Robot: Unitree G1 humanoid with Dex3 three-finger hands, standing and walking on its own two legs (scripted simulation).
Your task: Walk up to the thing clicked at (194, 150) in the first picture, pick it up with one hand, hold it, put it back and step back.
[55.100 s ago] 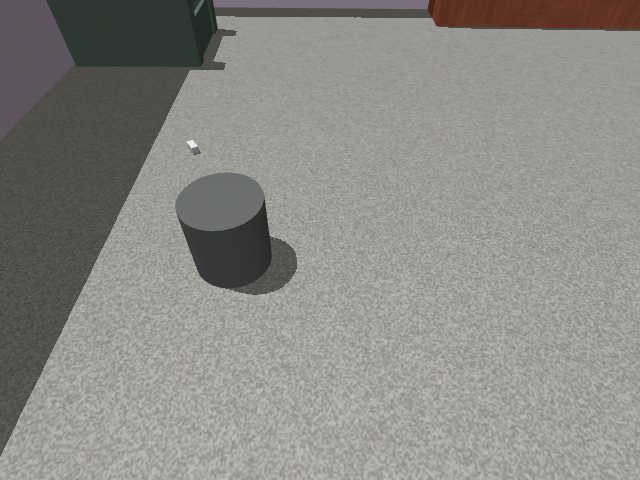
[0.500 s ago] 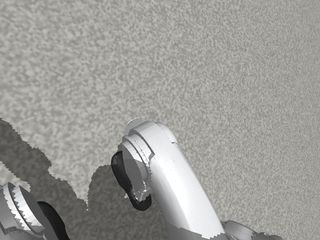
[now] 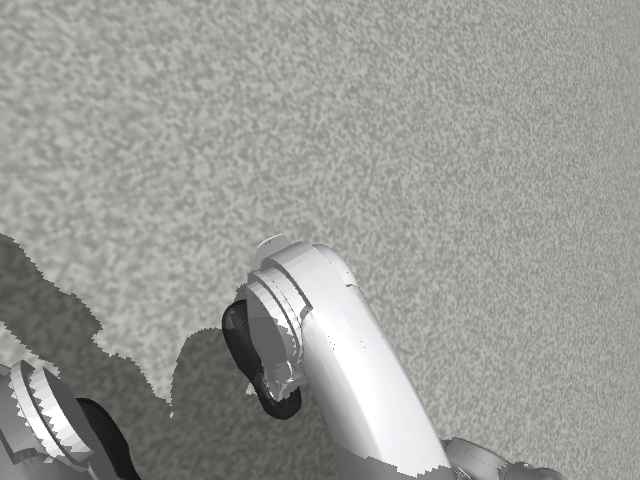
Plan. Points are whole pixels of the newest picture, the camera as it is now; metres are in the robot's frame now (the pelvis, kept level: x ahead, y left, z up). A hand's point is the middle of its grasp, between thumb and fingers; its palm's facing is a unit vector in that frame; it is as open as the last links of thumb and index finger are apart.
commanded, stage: close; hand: left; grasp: from above
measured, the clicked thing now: out of the picture +0.45 +0.32 -0.29
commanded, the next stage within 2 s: settle in 0.22 s
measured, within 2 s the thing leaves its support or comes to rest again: leaves its support in 0.64 s
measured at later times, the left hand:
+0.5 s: hand out of the picture +0.45 +0.30 -0.26, palm faces +0.10 -0.49 -0.87, open 7.0 cm
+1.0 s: hand out of the picture +0.45 +0.33 -0.18, palm faces +0.12 -0.48 -0.87, open 6.9 cm
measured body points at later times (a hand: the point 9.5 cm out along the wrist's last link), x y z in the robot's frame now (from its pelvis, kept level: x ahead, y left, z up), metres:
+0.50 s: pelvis +0.00 +0.00 +0.00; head +0.31 +0.10 +0.30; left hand +0.44 +0.32 -0.21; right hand +0.01 -0.26 -0.05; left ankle +0.05 +0.13 -0.28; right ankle +0.11 -0.11 -0.28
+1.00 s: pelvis +0.00 +0.00 +0.03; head +0.29 +0.10 +0.35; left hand +0.45 +0.36 -0.13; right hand +0.01 -0.26 -0.03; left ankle +0.05 +0.13 -0.28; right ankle +0.11 -0.11 -0.28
